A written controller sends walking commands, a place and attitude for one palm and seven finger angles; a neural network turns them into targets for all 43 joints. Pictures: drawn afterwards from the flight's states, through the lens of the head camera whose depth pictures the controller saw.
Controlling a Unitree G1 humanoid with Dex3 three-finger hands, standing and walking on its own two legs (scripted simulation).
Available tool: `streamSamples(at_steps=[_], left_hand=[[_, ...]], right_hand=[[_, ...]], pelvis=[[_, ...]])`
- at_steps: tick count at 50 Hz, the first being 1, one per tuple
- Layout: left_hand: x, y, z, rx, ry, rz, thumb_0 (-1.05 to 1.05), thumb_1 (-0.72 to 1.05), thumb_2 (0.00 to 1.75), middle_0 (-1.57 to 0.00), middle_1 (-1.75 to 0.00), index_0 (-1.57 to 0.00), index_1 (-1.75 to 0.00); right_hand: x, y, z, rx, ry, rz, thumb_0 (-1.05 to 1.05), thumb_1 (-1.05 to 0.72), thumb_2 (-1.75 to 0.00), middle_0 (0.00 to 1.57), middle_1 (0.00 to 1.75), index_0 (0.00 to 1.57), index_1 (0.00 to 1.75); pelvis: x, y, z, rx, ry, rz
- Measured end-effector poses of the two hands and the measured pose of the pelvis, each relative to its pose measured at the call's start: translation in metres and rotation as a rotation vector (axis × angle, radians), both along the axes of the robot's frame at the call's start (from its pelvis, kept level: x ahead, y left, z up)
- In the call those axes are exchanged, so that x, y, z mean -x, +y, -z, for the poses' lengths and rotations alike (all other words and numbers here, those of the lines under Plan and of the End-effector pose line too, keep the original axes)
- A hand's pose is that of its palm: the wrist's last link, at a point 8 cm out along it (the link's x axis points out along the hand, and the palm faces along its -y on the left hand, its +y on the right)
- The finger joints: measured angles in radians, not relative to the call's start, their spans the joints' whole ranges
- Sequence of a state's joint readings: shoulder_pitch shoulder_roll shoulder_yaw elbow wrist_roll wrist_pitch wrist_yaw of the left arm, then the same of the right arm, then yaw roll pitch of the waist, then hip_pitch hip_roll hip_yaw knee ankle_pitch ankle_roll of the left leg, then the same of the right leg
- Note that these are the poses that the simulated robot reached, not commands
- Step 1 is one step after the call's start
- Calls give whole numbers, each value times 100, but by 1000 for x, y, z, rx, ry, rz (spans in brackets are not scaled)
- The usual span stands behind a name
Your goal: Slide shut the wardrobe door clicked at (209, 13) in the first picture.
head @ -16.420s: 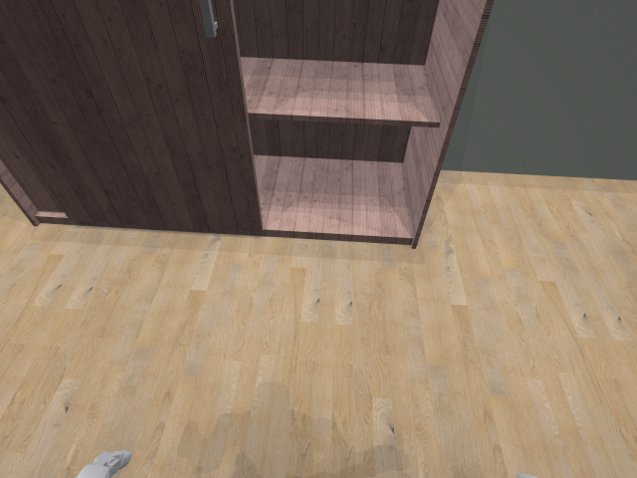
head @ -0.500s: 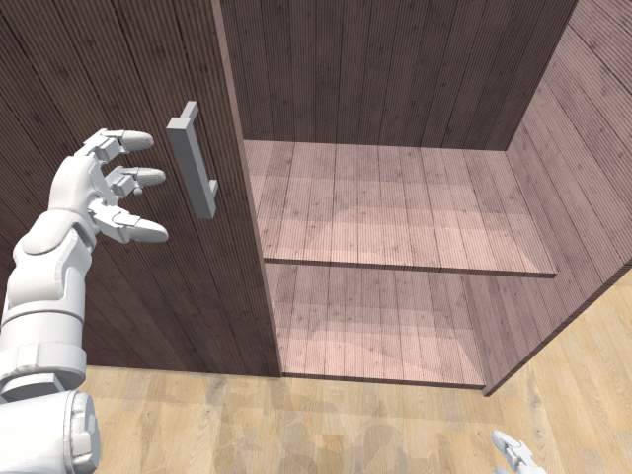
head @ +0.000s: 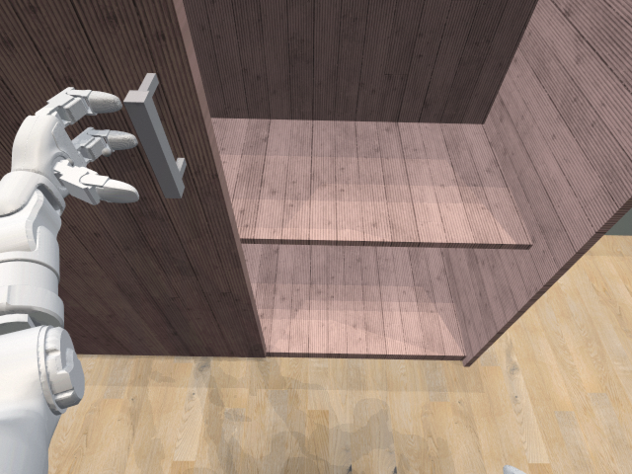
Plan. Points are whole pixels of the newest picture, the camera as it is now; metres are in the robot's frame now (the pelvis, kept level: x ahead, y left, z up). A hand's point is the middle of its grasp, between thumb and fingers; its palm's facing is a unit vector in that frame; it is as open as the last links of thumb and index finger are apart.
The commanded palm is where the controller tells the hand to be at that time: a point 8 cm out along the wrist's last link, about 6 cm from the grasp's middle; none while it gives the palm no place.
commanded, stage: move the hooked fingers beside the handle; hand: left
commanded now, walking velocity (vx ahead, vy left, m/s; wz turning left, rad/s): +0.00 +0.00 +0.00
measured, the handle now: (162, 139) +0.48 +0.19 +0.16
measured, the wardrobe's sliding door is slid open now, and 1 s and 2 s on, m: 0.64 0.65 0.66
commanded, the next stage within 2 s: none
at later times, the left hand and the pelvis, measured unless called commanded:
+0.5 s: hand (98, 152) +0.45 +0.26 +0.17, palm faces +0.00 -1.00 -0.03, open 13.0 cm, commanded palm +0.46 +0.31 +0.15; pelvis -0.04 +0.01 -0.02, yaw +1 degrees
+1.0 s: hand (92, 151) +0.45 +0.27 +0.17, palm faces +0.01 -1.00 -0.02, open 12.9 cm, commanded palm +0.47 +0.31 +0.14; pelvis -0.05 +0.01 -0.03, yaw +3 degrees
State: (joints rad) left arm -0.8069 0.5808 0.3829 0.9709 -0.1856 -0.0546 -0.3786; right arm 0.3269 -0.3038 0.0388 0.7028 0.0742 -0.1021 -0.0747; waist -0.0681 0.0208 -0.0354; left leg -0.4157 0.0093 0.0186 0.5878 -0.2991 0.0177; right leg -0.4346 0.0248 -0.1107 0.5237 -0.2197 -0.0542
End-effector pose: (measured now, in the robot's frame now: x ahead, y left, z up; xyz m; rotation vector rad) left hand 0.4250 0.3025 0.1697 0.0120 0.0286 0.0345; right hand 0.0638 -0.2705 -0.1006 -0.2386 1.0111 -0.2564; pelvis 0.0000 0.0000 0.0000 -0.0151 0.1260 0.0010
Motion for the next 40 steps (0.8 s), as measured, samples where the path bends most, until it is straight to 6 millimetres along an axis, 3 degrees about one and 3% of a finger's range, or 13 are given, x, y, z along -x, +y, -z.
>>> streamSamples(at_steps=[22, 40], left_hand=[[-3, 10, 1, -13, -10, 37, -1, -50, 30, -46, -123, -49, -123], [-4, 16, 1, -9, -9, 34, -1, -50, 30, -47, -122, -51, -123]], right_hand=[[66, 0, 10, 30, 92, 19, 1, -91, -89, 21, 30, 21, 30], [84, 14, 16, 39, 102, -15, 1, -90, -89, 21, 30, 21, 30]], pelvis=[[35, 7, 15, 12, 67, -11], [50, 14, 25, 17, 108, -40]])
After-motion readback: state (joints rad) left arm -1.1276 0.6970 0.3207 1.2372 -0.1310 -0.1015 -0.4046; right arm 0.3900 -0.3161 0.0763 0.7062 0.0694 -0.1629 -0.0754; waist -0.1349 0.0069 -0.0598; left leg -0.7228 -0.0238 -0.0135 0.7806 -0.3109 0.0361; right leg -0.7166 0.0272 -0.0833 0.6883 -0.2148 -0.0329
